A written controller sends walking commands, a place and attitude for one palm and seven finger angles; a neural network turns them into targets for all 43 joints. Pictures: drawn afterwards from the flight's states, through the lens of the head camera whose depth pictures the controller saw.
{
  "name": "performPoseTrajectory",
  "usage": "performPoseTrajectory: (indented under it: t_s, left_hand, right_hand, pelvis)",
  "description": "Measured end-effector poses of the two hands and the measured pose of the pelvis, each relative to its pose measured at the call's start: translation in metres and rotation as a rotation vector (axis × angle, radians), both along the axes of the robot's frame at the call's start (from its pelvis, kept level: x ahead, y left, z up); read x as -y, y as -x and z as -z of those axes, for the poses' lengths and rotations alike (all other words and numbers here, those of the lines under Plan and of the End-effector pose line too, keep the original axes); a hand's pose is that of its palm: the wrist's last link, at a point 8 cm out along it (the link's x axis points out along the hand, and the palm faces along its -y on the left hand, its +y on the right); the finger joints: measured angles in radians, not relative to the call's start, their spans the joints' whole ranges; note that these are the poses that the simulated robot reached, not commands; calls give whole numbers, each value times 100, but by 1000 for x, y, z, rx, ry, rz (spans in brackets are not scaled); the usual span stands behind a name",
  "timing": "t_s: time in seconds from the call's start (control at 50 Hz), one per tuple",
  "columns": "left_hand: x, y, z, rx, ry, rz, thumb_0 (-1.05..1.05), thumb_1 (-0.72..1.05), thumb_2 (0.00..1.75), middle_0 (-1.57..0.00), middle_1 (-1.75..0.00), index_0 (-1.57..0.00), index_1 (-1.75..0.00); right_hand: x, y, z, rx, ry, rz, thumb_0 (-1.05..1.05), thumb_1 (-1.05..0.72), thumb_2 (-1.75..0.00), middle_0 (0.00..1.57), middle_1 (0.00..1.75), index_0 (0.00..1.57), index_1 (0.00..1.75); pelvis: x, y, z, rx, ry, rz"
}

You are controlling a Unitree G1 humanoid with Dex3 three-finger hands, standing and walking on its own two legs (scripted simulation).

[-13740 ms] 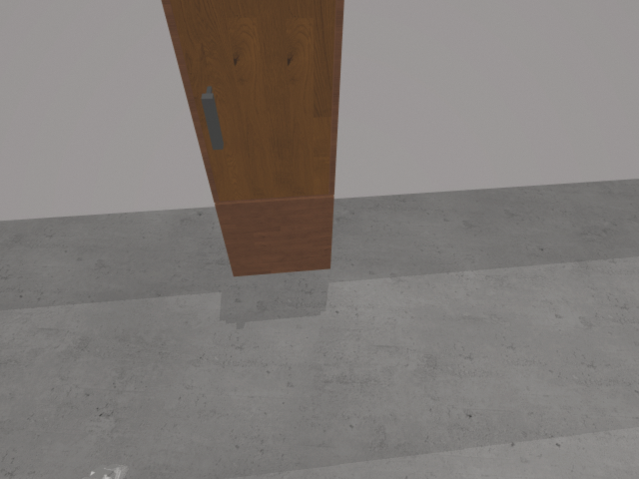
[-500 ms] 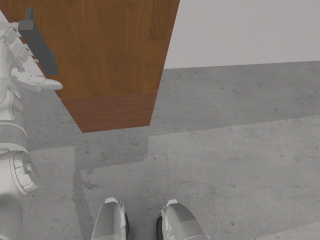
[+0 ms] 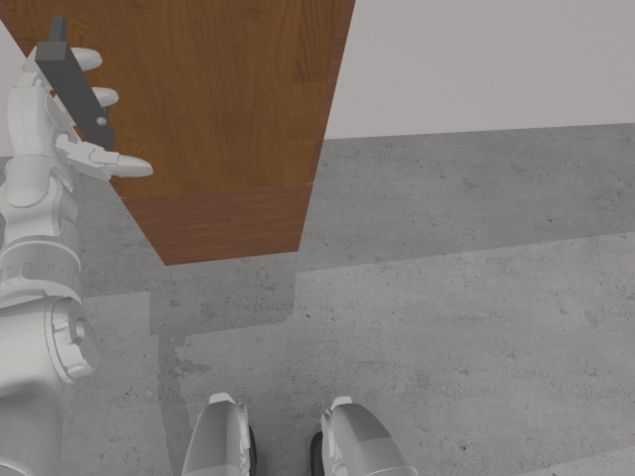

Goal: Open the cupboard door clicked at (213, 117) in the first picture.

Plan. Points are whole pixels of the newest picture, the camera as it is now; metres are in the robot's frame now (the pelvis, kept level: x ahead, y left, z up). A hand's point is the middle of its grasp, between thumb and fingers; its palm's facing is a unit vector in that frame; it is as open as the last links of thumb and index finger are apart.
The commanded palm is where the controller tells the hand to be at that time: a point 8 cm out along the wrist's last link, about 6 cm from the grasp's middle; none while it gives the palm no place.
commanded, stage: slide the fingers in behind the handle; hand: left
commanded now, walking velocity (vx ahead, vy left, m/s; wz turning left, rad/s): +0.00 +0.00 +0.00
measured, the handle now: (82, 87) +0.57 +0.24 +0.06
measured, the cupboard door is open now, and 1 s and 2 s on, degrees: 0 1 24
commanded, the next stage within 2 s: close the thumb around the handle in 0.50 s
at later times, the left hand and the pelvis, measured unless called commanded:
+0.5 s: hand (105, 121) +0.52 +0.21 +0.06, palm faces +0.12 -0.99 -0.01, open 14.0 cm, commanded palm +0.50 +0.23 +0.06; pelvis +0.00 +0.00 +0.00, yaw +0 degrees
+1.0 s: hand (104, 123) +0.52 +0.21 +0.06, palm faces +0.12 -0.99 -0.01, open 9.7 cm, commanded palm +0.50 +0.23 +0.06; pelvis +0.01 +0.00 +0.01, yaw +1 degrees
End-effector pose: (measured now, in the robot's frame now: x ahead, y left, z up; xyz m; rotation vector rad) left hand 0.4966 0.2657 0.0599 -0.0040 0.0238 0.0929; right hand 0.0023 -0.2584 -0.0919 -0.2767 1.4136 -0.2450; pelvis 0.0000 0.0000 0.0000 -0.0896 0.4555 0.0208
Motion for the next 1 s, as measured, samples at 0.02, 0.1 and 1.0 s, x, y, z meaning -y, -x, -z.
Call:
performPoseTrajectory:
  t_s: [0.02,0.1,1.0]
  left_hand:
    - [1,-1,0,2,-2,1,-2,-50,30,-30,-120,-30,-120]
    - [3,-1,0,1,0,-10,-2,-50,30,-30,-120,-30,-120]
    - [5,7,-3,7,-11,-30,-1,15,58,-31,-127,-31,-127]
  right_hand:
    - [0,1,0,-2,-2,2,0,-90,-90,20,30,20,30]
    - [-2,6,1,-15,-10,8,0,-90,-90,20,30,20,30]
    - [-2,-11,-1,-15,-31,-4,0,-90,-90,20,30,20,30]
  pelvis:
    - [0,0,0,-1,0,1]
    - [0,0,0,-2,-2,2]
    - [0,-9,-7,12,-9,-6]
